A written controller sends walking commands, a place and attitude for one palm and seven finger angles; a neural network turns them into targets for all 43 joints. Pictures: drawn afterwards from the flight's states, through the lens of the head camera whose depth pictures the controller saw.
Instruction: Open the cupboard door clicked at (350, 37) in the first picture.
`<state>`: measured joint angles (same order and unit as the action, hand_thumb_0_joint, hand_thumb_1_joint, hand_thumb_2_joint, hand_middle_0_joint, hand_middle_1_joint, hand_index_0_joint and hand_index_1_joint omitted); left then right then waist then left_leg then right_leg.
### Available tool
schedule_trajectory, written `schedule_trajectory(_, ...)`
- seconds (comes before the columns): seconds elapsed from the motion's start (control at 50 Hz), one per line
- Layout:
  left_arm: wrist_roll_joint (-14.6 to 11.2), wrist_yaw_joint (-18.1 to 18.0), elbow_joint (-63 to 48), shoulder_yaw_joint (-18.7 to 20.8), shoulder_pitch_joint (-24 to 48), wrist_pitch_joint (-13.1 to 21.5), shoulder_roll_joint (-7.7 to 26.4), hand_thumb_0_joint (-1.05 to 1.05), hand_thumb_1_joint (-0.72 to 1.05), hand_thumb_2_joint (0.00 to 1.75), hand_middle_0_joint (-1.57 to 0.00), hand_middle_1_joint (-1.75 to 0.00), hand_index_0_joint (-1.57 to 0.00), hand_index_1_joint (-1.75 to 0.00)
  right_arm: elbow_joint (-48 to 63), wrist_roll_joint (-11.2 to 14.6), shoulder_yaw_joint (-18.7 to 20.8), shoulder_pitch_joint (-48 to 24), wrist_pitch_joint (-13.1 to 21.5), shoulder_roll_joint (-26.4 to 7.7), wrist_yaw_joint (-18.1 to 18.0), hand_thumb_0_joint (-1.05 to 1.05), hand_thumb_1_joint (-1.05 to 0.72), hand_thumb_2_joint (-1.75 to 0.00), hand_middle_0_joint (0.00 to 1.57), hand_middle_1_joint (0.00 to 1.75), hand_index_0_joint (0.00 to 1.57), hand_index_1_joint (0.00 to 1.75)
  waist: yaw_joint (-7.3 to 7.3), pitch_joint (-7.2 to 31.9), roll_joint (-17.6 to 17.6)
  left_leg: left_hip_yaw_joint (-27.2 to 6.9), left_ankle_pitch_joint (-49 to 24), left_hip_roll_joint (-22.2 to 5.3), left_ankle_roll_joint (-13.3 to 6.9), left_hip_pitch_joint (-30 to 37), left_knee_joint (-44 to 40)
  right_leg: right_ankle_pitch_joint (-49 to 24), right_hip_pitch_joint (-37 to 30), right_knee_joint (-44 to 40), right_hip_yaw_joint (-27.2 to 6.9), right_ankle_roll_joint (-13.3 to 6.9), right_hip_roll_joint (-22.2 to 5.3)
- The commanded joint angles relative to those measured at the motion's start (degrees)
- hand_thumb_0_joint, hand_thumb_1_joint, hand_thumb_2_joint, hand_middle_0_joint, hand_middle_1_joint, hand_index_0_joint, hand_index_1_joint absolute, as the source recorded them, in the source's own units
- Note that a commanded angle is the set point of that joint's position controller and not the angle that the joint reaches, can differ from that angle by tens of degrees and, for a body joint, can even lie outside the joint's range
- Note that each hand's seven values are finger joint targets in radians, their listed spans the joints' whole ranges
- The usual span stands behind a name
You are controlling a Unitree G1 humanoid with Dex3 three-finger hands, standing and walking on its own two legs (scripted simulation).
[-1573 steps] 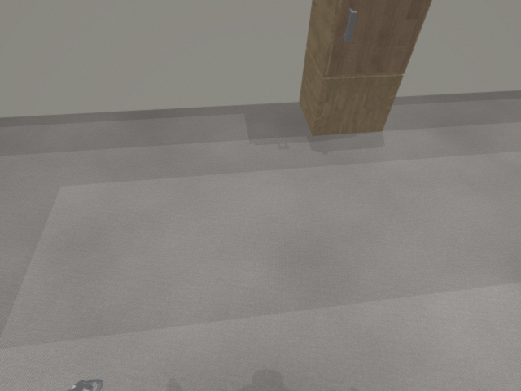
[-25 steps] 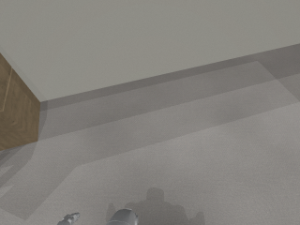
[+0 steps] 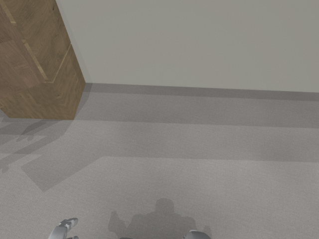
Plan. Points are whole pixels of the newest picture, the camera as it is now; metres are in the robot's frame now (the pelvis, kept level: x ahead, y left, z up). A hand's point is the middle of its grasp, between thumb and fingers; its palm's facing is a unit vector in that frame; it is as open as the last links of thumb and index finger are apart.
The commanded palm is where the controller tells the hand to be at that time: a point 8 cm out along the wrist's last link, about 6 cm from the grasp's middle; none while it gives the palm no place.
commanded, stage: turn to face it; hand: left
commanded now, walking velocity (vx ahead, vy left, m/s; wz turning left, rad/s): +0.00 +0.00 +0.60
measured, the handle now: out of the picture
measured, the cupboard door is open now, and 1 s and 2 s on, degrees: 39 39 39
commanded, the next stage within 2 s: take the last steps up to it in 1.04 s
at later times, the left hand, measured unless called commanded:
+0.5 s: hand out of the picture -0.02 +0.20 -0.19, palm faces +0.35 -0.91 -0.22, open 7.4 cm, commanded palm none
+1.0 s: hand out of the picture +0.00 +0.15 -0.15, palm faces +0.56 -0.79 -0.25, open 7.4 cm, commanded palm none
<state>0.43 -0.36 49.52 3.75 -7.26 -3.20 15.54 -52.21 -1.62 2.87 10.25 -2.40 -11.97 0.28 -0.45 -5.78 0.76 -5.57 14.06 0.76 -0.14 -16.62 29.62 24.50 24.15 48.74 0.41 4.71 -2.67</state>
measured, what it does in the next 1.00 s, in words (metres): steps on the spot, turning left: right foot, then left foot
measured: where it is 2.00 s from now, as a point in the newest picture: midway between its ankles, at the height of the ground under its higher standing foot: outside the picture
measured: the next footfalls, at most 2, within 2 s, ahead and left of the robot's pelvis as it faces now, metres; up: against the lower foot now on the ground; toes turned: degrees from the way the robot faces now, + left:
right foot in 0.08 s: +0.05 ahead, -0.15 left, +0.00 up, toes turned +2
left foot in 0.44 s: +0.01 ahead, +0.10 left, +0.00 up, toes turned +22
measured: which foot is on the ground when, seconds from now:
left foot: down 0.00-0.08, up 0.10-0.42, down 0.44-0.82, up 0.84-1.00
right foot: up 0.00-0.06, down 0.08-0.44, up 0.46-0.82, down 0.84-1.00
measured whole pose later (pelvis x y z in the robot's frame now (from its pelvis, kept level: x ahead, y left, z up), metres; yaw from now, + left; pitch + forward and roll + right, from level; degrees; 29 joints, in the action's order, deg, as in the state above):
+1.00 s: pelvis +0.04 -0.06 +0.00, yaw +35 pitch +0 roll +2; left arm 1.1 -1.0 50.5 1.5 -11.6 -0.3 10.6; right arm -54.5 -1.0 4.4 9.2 -4.6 -13.9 0.9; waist -0.7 -5.4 -0.6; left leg -0.7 26.2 0.7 3.1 -26.3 60.9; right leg 16.9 12.0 29.2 5.8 -0.7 -3.7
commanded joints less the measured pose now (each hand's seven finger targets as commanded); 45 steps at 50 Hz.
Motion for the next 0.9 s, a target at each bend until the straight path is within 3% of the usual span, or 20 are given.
schedule_trajectory(0.0,-0.12,-0.53,-4.08,1.07,-3.82,1.95,3.61,0.0,0.9,0.9,-0.2,-0.3,-0.2,-0.3,4.7,0.24,4.16,-1.81,0.55,-13.44,-0.83,0.0,-0.9,-0.9,0.2,0.3,0.2,0.3,0.96,8.43,-10.7,-13.93,-18.25,-10.08,-7.29,-0.09,-4.97,-4.83,-11.42,-13.69,1.97,-0.86,3.14)
schedule_trajectory(0.02,-0.09,-0.76,-3.53,1.45,-6.62,2.43,4.79,0.0,0.9,0.9,-0.2,-0.3,-0.2,-0.3,5.3,0.63,4.09,-2.84,0.5,-12.65,-0.71,0.0,-0.9,-0.9,0.2,0.3,0.2,0.3,2.69,8.92,-8.64,-13.46,-14.63,-8.41,-5.6,-4.49,-2.03,-10.11,-18.51,-21.52,1.17,-1.14,2.25)
schedule_trajectory(0.04,0.5,-1.25,-3.17,2.27,-9.01,3.07,8.28,0.0,0.9,0.9,-0.2,-0.3,-0.2,-0.3,5.93,1.12,3.79,-2.66,0.44,-9.78,-0.37,0.0,-0.9,-0.9,0.2,0.3,0.2,0.3,3.89,9.57,1.01,-9.48,-2.19,-3.39,-2.06,-12.64,5.69,-8.63,-26.14,-30.62,-7.41,-3.3,-6.5)
schedule_trajectory(0.06,1.34,-1.54,-3.4,2.94,-9.1,3.36,12.68,0.0,0.9,0.9,-0.2,-0.3,-0.2,-0.3,7.32,1.27,3.26,-2.57,0.57,-6.67,-0.04,0.0,-0.9,-0.9,0.2,0.3,0.2,0.3,4.17,8.36,16.41,2.86,18.63,4.57,2.55,-19.45,19.94,-12.08,-25.82,-35.02,-21.99,-10.18,-22.64)
schedule_trajectory(0.08,0.97,-1.4,-4.32,2.22,-7.82,3.03,12.92,0.0,0.9,0.9,-0.2,-0.3,-0.2,-0.3,7.59,0.52,3.42,-2.73,0.32,-8.26,0.44,0.0,-0.9,-0.9,0.2,0.3,0.2,0.3,3.47,7.03,12.09,1.32,21.12,1.75,1.86,-16.92,31.61,-12.75,-17.02,-34.73,-20.5,-13.85,-25.49)
schedule_trajectory(0.1,0.78,-1.67,-4.49,1.98,-5.48,3.46,9.95,0.0,0.9,0.9,-0.2,-0.3,-0.2,-0.3,6.3,0.4,3.78,-3.21,-0.28,-8.22,0.36,0.0,-0.9,-0.9,0.2,0.3,0.2,0.3,1.87,6.64,15.2,0.55,18.42,0.23,2.08,-17.88,38.22,-15.98,-15.35,-33.65,-19.55,-13.56,-21.81)
schedule_trajectory(0.16,0.65,-1.56,-5.63,0.7,-1.35,3.57,5.69,0.0,0.9,0.9,-0.2,-0.3,-0.2,-0.3,4.39,0.61,3.16,-1.77,-0.88,-6.9,1.28,0.0,-0.9,-0.9,0.2,0.3,0.2,0.3,-0.63,5.16,11.86,4.17,10.56,-2.06,3.72,-15.74,38.96,-27.77,-14.77,-30.31,-3.66,-11.32,-15.22)
schedule_trajectory(0.3,1.15,-1.4,-2.43,2.03,-8.7,3.73,9.54,0.0,0.9,0.9,-0.2,-0.3,-0.2,-0.3,5.62,1.21,1.59,-6.94,-0.14,-4.67,1.68,0.0,-0.9,-0.9,0.2,0.3,0.2,0.3,3.25,7.72,10.99,10.72,12.76,-1.08,3.71,-8.87,14.87,-42.32,-23.09,-24.71,1.22,-11.52,-17.74)
schedule_trajectory(0.38,0.29,-0.84,-2.01,2.52,-7.39,3.21,9.73,0.0,0.9,0.9,-0.2,-0.3,-0.2,-0.3,4.32,0.97,2.05,-1.09,0.63,-7.13,1.32,0.0,-0.9,-0.9,0.2,0.3,0.2,0.3,-0.53,9.9,7.65,11.13,-1.95,-0.51,1.63,6.09,-3.14,-37.97,-16.24,-14.21,6.48,-6.14,-16.05)
schedule_trajectory(0.4,-0.01,-0.59,-3.3,2.36,-7.07,2.81,7.65,0.0,0.9,0.9,-0.2,-0.3,-0.2,-0.3,3.97,0.56,3.27,2.67,1.1,-12.13,1.12,0.0,-0.9,-0.9,0.2,0.3,0.2,0.3,-2.63,12.74,-3.21,-0.54,-15.34,-9.81,-2.6,16.43,-5.9,-23.12,-5.05,-3.91,9.84,-2.48,-11.99)
schedule_trajectory(0.42,-0.11,-0.34,-5.96,0.76,-3.78,2.55,3.42,0.0,0.9,0.9,-0.2,-0.3,-0.2,-0.3,3.47,0.31,4.77,7.11,1.01,-17.86,0.78,0.0,-0.9,-0.9,0.2,0.3,0.2,0.3,-5.24,12.68,-18.52,-18.72,-36.91,-24.24,-11.32,20.95,-7.49,13.51,8.91,8.87,9.26,1.01,-4.49)
schedule_trajectory(0.44,0.56,-0.76,-7.2,0.86,-0.37,1.75,4.88,0.0,0.9,0.9,-0.2,-0.3,-0.2,-0.3,2.19,0.26,4.74,9.65,0.83,-18.56,0.13,0.0,-0.9,-0.9,0.2,0.3,0.2,0.3,-6.27,12.85,-12.12,-19.54,-31.56,-25.72,-14.76,17.73,-7.36,14.45,10.13,15.3,2.28,-0.08,-4.26)
schedule_trajectory(0.5,0.43,-0.54,-4.31,1.3,-0.12,1.35,4.41,0.0,0.9,0.9,-0.2,-0.3,-0.2,-0.3,4.05,0.16,3.33,1.35,1.33,-13.8,-1.31,0.0,-0.9,-0.9,0.2,0.3,0.2,0.3,-2.13,8.02,-12.33,-11.83,-24.99,-16.76,-10.55,9.41,-8.66,2.7,9.65,18.06,-1.22,0.09,-4.03)
schedule_trajectory(0.56,0.4,-0.14,-3.17,1.21,-2.18,1.25,3.88,0.0,0.9,0.9,-0.2,-0.3,-0.2,-0.3,4.15,0.27,2.86,0.16,1.81,-12.86,-1.37,0.0,-0.9,-0.9,0.2,0.3,0.2,0.3,-0.59,9.19,-8.88,-8.17,-26.48,-13.78,-9.11,9.86,-8.1,0.14,6.36,12.73,-0.51,0.38,-2.66)
schedule_trajectory(0.68,0.18,-0.36,-4.12,0.64,-0.6,1.29,3.38,0.0,0.9,0.9,-0.2,-0.3,-0.2,-0.3,3.66,-0.01,3.28,0.23,1.04,-13.23,-0.97,0.0,-0.9,-0.9,0.2,0.3,0.2,0.3,-1.0,8.0,-10.77,-11.37,-21.35,-12.24,-9.01,5.87,-7.92,0.84,-1.28,-0.86,1.08,-0.21,0.65)
schedule_trajectory(0.76,-0.08,-0.64,-2.74,1.02,-6.5,2.14,3.81,0.0,0.9,0.9,-0.2,-0.3,-0.2,-0.3,4.72,0.4,3.38,-2.57,0.48,-12.49,-0.85,0.0,-0.9,-0.9,0.2,0.3,0.2,0.3,2.03,8.36,-9.54,-12.57,-15.99,-9.15,-6.48,-2.84,-3.52,-8.43,-16.19,-18.08,2.25,-1.26,2.65)
schedule_trajectory(0.78,0.22,-1.01,-2.29,1.61,-9.31,2.75,6.03,0.0,0.9,0.9,-0.2,-0.3,-0.2,-0.3,5.14,0.84,3.24,-3.06,0.5,-10.52,-0.59,0.0,-0.9,-0.9,0.2,0.3,0.2,0.3,3.61,8.93,-4.3,-10.5,-8.8,-5.97,-3.86,-8.01,1.81,-11.07,-23.06,-26.38,-2.0,-2.22,-1.53)
schedule_trajectory(0.8,1.2,-1.46,-2.14,2.6,-10.66,3.37,11.06,0.0,0.9,0.9,-0.2,-0.3,-0.2,-0.3,6.21,1.32,2.69,-2.11,0.56,-6.78,-0.25,0.0,-0.9,-0.9,0.2,0.3,0.2,0.3,3.87,9.22,11.68,-0.47,9.34,2.35,0.86,-17.13,14.02,-12.43,-27.31,-32.86,-18.24,-7.43,-16.55)
schedule_trajectory(0.82,1.26,-1.37,-2.96,2.41,-9.43,3.23,13.14,0.0,0.9,0.9,-0.2,-0.3,-0.2,-0.3,6.92,0.98,2.98,-2.54,0.32,-7.48,0.06,0.0,-0.9,-0.9,0.2,0.3,0.2,0.3,3.75,7.86,13.95,1.98,21.81,2.89,1.77,-15.4,27.14,-15.94,-19.26,-34.84,-22.01,-13.09,-25.76)
schedule_trajectory(0.88,0.67,-1.53,-3.43,0.99,-3.88,3.8,6.25,0.0,0.9,0.9,-0.2,-0.3,-0.2,-0.3,3.69,0.57,2.85,-2.39,-0.47,-7.1,0.32,0.0,-0.9,-0.9,0.2,0.3,0.2,0.3,0.44,5.02,11.33,1.6,13.09,-1.1,2.45,-16.03,39.91,-28.75,-15.74,-30.25,-9.67,-13.32,-16.58)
